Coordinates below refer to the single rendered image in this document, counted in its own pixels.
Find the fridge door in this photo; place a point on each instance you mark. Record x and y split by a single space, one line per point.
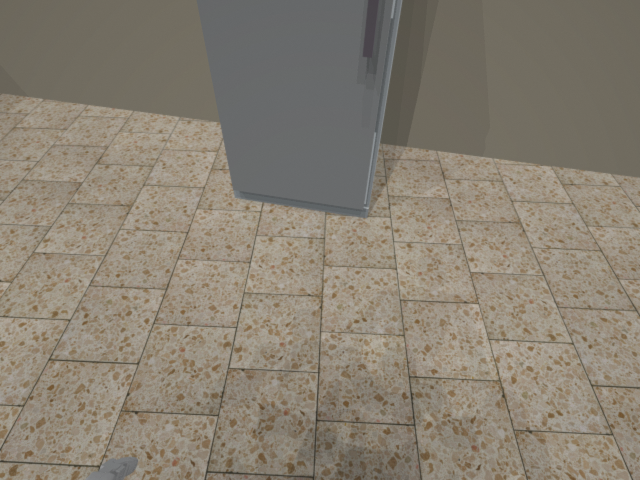
296 99

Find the robot left hand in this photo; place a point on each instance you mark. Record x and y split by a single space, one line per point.
115 469

